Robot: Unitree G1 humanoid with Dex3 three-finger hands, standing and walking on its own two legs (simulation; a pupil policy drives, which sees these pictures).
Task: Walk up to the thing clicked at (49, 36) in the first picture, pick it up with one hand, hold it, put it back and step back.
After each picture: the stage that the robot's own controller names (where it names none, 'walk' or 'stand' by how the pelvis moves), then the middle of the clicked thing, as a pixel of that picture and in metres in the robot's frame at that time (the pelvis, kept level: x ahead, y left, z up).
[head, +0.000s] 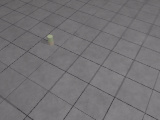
stand; (50, 40) +1.45 +0.37 -0.72
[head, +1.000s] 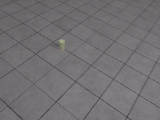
walk; (61, 45) +1.34 +0.16 -0.69
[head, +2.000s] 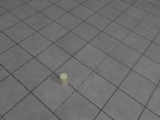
walk; (63, 79) +0.78 +0.13 -0.70
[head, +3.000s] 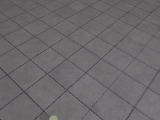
walk; out of the picture +0.48 +0.18 -0.71
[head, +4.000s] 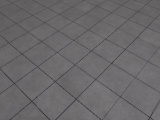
stand; out of the picture +0.37 +0.15 -0.70
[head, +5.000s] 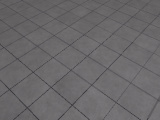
stand; out of the picture +0.34 +0.15 -0.73
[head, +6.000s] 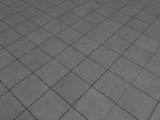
stand; out of the picture +0.33 +0.16 -0.73
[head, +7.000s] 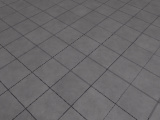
stand; out of the picture +0.32 +0.16 -0.73
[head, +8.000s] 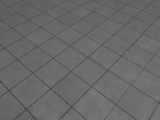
stand; out of the picture +0.32 +0.16 -0.73
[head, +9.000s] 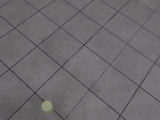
go down; (47, 107) +0.36 +0.16 -0.59
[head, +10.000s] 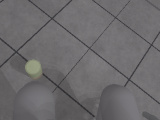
go down; (34, 70) +0.41 +0.21 -0.31
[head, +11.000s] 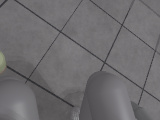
close in; out of the picture +0.40 +0.24 -0.25
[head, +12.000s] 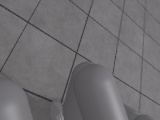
close; out of the picture +0.39 +0.26 -0.22
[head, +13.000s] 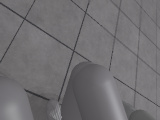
lift; out of the picture +0.38 +0.26 -0.22
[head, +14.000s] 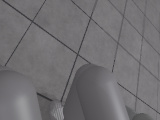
lift; out of the picture +0.33 +0.23 -0.21
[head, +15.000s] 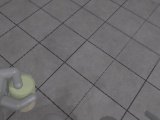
lift; (23, 94) +0.30 +0.19 -0.01
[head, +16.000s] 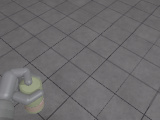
hold; (32, 95) +0.32 +0.17 +0.00
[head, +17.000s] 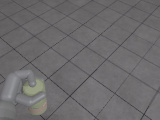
hold; (36, 97) +0.31 +0.17 -0.01
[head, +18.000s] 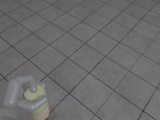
crouch; (37, 103) +0.30 +0.16 -0.03
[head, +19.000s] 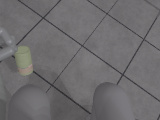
lower; (23, 60) +0.46 +0.21 -0.28
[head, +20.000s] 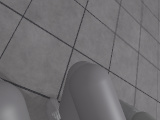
lower; out of the picture +0.49 +0.30 -0.25
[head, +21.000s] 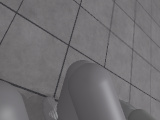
lower; out of the picture +0.48 +0.32 -0.24
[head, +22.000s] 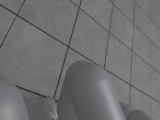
lower; out of the picture +0.48 +0.33 -0.25
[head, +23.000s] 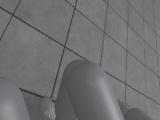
lower; out of the picture +0.48 +0.33 -0.24
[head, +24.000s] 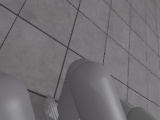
loosen; out of the picture +0.49 +0.32 -0.24
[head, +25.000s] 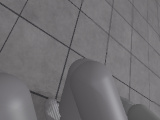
withdraw; out of the picture +0.48 +0.32 -0.23
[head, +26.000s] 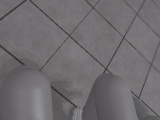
stand; out of the picture +0.51 +0.39 -0.28
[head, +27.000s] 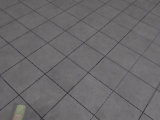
stand; (19, 114) +0.48 +0.40 -0.66
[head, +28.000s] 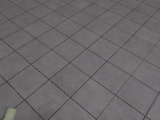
stand; (9, 117) +0.51 +0.53 -0.69
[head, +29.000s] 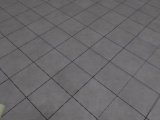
stand; out of the picture +0.51 +0.63 -0.70
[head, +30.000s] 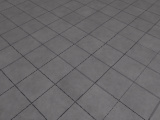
walk; out of the picture +0.53 +0.72 -0.75
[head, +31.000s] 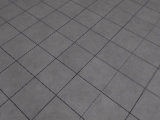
walk; out of the picture +0.61 +0.79 -0.73
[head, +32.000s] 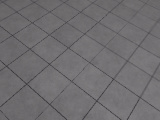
walk; out of the picture +0.92 +0.88 -0.73
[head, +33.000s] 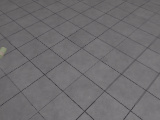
stand; (1, 52) +1.21 +0.96 -0.73
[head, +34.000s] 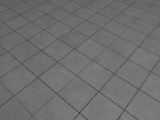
stand; out of the picture +1.18 +1.05 -0.75
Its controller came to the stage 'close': yes
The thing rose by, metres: 0.70
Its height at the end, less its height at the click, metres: -0.02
